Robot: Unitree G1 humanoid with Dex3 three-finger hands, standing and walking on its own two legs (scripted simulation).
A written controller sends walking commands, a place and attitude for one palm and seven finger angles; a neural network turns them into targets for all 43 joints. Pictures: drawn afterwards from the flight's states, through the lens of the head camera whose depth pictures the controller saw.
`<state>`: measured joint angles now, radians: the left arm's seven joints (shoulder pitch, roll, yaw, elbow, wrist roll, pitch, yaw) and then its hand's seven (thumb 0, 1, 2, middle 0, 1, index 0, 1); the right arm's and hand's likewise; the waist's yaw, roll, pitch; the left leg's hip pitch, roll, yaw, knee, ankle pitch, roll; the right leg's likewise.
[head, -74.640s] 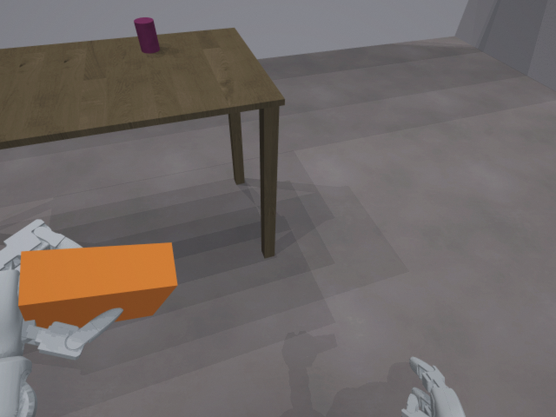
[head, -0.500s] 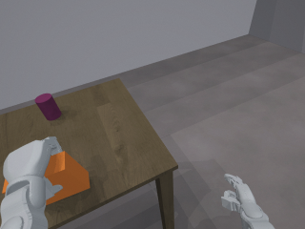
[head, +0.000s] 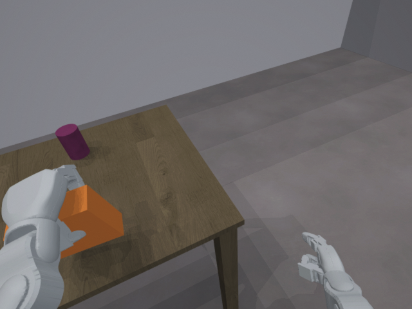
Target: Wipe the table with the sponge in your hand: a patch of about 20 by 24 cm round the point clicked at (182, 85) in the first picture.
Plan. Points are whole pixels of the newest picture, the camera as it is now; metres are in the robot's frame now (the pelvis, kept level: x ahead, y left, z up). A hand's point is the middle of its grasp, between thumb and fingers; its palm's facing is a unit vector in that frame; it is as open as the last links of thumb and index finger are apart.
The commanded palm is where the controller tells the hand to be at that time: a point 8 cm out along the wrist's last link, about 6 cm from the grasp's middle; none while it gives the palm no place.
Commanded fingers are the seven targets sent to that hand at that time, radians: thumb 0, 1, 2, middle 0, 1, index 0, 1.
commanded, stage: lift the sponge slowly off the table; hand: left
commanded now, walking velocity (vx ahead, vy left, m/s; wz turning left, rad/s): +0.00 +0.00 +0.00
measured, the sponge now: (78, 229) +0.20 +0.29 +0.09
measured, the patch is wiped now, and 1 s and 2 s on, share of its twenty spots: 1.00 1.00 1.00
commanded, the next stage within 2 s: bring the sponge back beside the body in 0.82 s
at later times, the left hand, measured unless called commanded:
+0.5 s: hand (52, 191) +0.21 +0.29 +0.19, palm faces +0.26 -0.13 -0.96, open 9.0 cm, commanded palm +0.16 +0.29 +0.26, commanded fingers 0.00 0.10 1.30 -1.20 -1.60 -1.20 -1.60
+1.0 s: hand (58, 182) +0.22 +0.28 +0.20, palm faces +0.30 -0.17 -0.94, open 9.0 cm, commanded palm +0.16 +0.28 +0.27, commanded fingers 0.00 0.10 1.30 -1.20 -1.60 -1.20 -1.60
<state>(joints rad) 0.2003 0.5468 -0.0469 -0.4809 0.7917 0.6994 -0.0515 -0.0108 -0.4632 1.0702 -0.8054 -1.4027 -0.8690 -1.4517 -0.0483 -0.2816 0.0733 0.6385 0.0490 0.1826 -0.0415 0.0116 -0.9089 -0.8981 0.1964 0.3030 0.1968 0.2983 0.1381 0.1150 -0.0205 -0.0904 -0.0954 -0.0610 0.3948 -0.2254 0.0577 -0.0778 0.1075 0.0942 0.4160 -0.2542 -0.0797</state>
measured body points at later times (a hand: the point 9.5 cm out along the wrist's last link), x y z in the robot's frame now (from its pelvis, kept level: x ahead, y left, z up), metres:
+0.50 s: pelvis -0.01 +0.00 +0.00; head -0.04 -0.05 +0.45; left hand +0.19 +0.29 +0.24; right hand +0.26 -0.18 -0.07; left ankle -0.01 +0.09 -0.74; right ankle -0.02 -0.07 -0.74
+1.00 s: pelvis -0.01 +0.00 +0.00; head -0.04 -0.05 +0.45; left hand +0.20 +0.28 +0.25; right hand +0.27 -0.17 -0.06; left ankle -0.01 +0.09 -0.74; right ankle -0.02 -0.07 -0.74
